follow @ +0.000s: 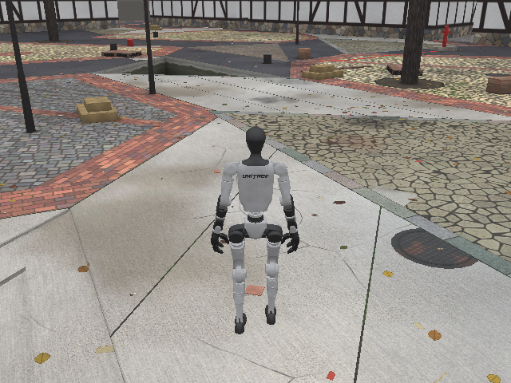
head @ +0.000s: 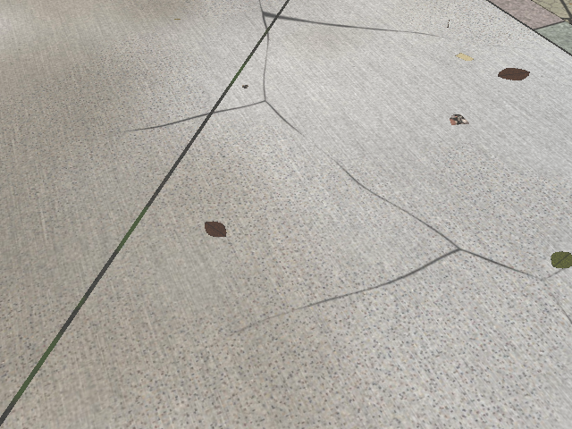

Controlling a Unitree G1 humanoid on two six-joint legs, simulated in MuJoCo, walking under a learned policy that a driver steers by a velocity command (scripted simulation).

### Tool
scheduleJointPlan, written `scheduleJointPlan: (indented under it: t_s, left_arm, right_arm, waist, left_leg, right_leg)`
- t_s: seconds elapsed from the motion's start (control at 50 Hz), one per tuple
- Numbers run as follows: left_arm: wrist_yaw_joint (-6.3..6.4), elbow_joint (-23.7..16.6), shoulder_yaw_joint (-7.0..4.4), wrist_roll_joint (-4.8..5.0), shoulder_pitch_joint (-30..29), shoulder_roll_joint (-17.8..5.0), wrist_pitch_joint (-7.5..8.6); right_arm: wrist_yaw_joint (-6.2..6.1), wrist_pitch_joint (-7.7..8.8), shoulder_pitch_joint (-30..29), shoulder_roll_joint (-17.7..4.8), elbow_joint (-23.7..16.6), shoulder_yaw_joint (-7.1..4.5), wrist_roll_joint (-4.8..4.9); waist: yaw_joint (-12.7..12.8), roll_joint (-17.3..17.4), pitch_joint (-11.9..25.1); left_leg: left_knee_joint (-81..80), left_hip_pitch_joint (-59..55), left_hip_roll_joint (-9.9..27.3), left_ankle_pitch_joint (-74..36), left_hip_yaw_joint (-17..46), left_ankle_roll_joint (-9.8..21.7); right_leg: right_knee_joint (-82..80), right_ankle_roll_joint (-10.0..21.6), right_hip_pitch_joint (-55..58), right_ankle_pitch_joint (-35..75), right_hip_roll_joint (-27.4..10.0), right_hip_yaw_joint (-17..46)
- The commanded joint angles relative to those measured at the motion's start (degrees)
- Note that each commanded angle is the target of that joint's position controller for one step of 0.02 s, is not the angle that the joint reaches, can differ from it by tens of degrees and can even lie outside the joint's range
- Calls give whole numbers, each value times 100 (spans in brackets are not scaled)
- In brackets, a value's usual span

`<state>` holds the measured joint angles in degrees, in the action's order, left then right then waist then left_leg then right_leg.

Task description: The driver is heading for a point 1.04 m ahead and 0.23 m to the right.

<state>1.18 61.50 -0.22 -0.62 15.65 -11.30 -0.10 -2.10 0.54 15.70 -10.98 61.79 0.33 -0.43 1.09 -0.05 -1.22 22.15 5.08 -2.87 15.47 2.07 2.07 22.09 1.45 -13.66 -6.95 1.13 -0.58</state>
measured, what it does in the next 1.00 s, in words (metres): walks ahead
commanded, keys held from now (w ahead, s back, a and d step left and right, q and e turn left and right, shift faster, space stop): no key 0.28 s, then w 0.72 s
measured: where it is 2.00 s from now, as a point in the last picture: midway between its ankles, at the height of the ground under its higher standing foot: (333, 297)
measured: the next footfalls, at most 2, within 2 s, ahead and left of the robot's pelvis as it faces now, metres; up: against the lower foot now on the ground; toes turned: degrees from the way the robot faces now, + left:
left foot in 1.08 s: +0.50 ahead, +0.03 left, +0.00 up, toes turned +4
right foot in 1.62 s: +0.77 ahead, -0.14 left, +0.00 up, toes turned -19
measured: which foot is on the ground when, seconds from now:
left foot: down 0.00-0.58, up 0.60-1.00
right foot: down 0.00-1.00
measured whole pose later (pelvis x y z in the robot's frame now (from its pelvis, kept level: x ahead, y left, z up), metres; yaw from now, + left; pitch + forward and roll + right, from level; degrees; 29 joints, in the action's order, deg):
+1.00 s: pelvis +0.28 -0.05 -0.01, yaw +0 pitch +1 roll +0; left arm 1.0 64.5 -0.4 -1.0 29.0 -7.7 5.8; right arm 1.6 2.3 0.0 -10.3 52.7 -1.7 -1.1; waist 3.4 0.9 -3.2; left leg 35.7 33.9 1.3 3.9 -6.2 4.6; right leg 9.5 4.2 9.4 -19.9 4.2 -3.1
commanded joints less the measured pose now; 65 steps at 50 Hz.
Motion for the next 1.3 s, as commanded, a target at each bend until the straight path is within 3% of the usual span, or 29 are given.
scheduleJointPlan:
  t_s: [0.02,0.28,0.34,0.4,0.44,0.5,0.54,0.56,0.58,0.6,0.62,0.64,0.66,0.68,0.72,0.76,0.84,0.94,1.0,1.04,1.06,1.08,1.1,1.12,1.14,1.16,1.2,1.24,1.3]
  left_arm:
    - [36,-33,-77,3,173,-492,34]
    - [92,298,-59,10,217,-310,0]
    - [67,283,-107,-12,170,-350,-42]
    - [-36,-12,-105,-106,-302,-163,2]
    - [-89,-251,-118,-164,-585,-166,133]
    - [-175,-497,-212,-86,-697,-335,326]
    - [-214,-452,-255,-6,-267,-264,402]
    - [-213,-230,-293,26,401,-206,417]
    - [-169,46,-410,15,1216,-403,442]
    - [-93,171,-574,-65,2110,-1031,465]
    - [-112,362,-581,-36,2458,-1149,375]
    - [-98,168,-484,-56,1705,-843,328]
    - [-118,-76,-430,-61,1084,-667,356]
    - [-120,-193,-393,-58,758,-608,402]
    - [-97,-155,-285,-36,747,-371,502]
    - [-70,0,-245,-23,1114,-369,569]
    - [-52,115,-174,-34,1482,-366,594]
    - [-5,183,-139,-28,1654,-399,626]
    - [25,193,-168,-51,1490,-521,645]
    - [45,172,-214,-83,1331,-649,617]
    - [32,147,-226,-57,1241,-684,588]
    - [-8,5,-169,-19,1329,-466,581]
    - [-101,-43,-92,157,2069,176,551]
    - [-93,-106,-244,28,1441,-454,523]
    - [-112,-331,-274,6,836,-501,539]
    - [-120,-362,-273,-5,636,-414,549]
    - [-164,-270,-267,-123,866,-168,394]
    - [-210,-303,-274,-146,872,-49,255]
    - [-267,-593,-294,-128,193,-121,136]
  right_arm:
    - [-31,36,312,-477,-2,-65,-1]
    - [-84,37,577,-279,303,-4,-8]
    - [-70,4,770,-435,346,-89,-44]
    - [-56,-8,1182,-689,348,-225,-26]
    - [-52,70,1263,-710,355,-289,-66]
    - [-18,223,1267,-732,332,-354,-119]
    - [4,283,1005,-743,256,-377,-64]
    - [22,300,752,-727,175,-372,-30]
    - [61,361,648,-620,102,-334,-40]
    - [136,420,530,-207,-166,-215,-4]
    - [174,421,508,-358,-297,-273,-122]
    - [206,387,300,-459,-333,-315,-202]
    - [267,414,174,-317,-339,-282,-175]
    - [306,439,184,-214,-326,-272,-137]
    - [350,365,311,-219,-293,-296,-187]
    - [368,278,172,-284,-371,-334,-173]
    - [384,205,-902,-225,-794,-304,-141]
    - [391,215,-1900,-145,-1202,-219,-53]
    - [322,252,-1645,-325,-1225,-289,-52]
    - [238,321,-491,-556,-875,-423,-51]
    - [187,370,412,-685,-582,-511,-92]
    - [132,397,1295,-1134,-422,-645,-242]
    - [177,369,1302,-1492,-468,-719,-294]
    - [228,310,766,-1230,-509,-688,-59]
    - [237,336,90,-872,-642,-581,-8]
    - [257,405,-179,-554,-664,-497,-39]
    - [197,518,-79,-196,-500,-373,-55]
    - [166,623,242,-270,-374,-361,-50]
    - [150,674,517,-485,-334,-388,-59]
  waist:
    - [-24,-20,-168]
    - [-27,37,-249]
    - [-99,241,-332]
    - [-373,800,-1078]
    - [-427,827,-1352]
    - [-345,677,-1195]
    - [-16,635,-967]
    - [331,498,-774]
    - [667,35,-414]
    - [962,-1442,63]
    - [820,-1728,119]
    - [393,-737,-403]
    - [207,-211,-683]
    - [24,-62,-685]
    - [-148,-203,-526]
    - [-163,-314,-457]
    - [-16,-373,-634]
    - [139,-492,-763]
    - [-117,-499,-545]
    - [-604,-525,92]
    - [-994,-414,523]
    - [-1205,105,1156]
    - [-700,1267,1709]
    - [-675,352,1257]
    - [-462,220,377]
    - [-307,-67,21]
    - [31,36,-144]
    - [117,124,-194]
    - [78,209,-405]
  left_leg:
    - [-514,672,676,-523,572,203]
    - [-455,583,694,-831,512,168]
    - [-598,708,595,1312,653,396]
    - [-1332,582,1393,3130,1863,975]
    - [-1508,356,1916,2627,2330,1281]
    - [-1233,-241,1882,1133,1955,1265]
    - [-860,220,1615,276,1396,1036]
    - [-440,887,1338,-107,1006,849]
    - [550,1597,960,-744,546,657]
    - [2601,2632,169,-46,-346,290]
    - [3907,3369,-161,1561,-320,269]
    - [4568,3572,328,1158,5,382]
    - [4593,3514,556,506,65,416]
    - [4405,3288,703,82,50,397]
    - [4146,3017,779,-224,-108,270]
    - [4013,3197,726,-360,-306,180]
    - [3195,3614,657,-778,-619,27]
    - [1492,2900,370,-1322,-957,139]
    - [1130,2258,156,-1097,-972,456]
    - [958,1141,-123,-732,-963,683]
    - [565,13,-39,-883,-848,811]
    - [450,-1310,1187,68,527,1086]
    - [-310,-2550,2799,469,3667,2069]
    - [-843,-1958,2467,1405,3818,1914]
    - [-1021,-1012,2329,1356,2749,1640]
    - [-1230,-271,2102,583,2106,1424]
    - [-1376,519,1709,-449,1053,1032]
    - [-1456,663,1611,-999,551,932]
    - [-1647,532,1520,-1271,-21,778]
  right_leg:
    - [-269,122,482,170,-585,680]
    - [-157,141,548,448,-579,642]
    - [223,238,240,-1432,-203,381]
    - [1367,240,-1235,-1980,155,-161]
    - [1982,257,-1845,-1642,-177,-220]
    - [1868,283,-2072,-1753,-345,-181]
    - [1133,299,-912,-1185,-150,-424]
    - [620,318,341,-880,97,-564]
    - [368,378,1708,-890,52,-210]
    - [-750,806,2645,-2440,-1449,2126]
    - [-1428,1200,2601,-2829,-2248,3881]
    - [-1317,1167,1948,-3107,-2207,3485]
    - [-1355,1082,1383,-2627,-2010,2898]
    - [-1440,972,1082,-1944,-1761,2324]
    - [-1472,831,997,-707,-1394,1507]
    - [-1389,827,1219,473,-1288,1070]
    - [-1415,865,1265,1718,-1146,575]
    - [-1449,816,1264,2558,-1110,259]
    - [-894,771,1704,4097,-1273,132]
    - [498,684,1919,5182,-1258,22]
    - [1658,612,1477,4613,-1104,-96]
    - [3382,562,367,2564,-811,-269]
    - [5627,363,-1695,-2363,366,-244]
    - [5899,494,-2261,-1952,78,409]
    - [5607,531,-2405,-1316,-237,395]
    - [5266,533,-2113,-981,-419,392]
    - [4785,431,-1465,-841,-600,418]
    - [4571,358,-1429,-762,-610,353]
    - [4167,287,-2115,-169,-715,250]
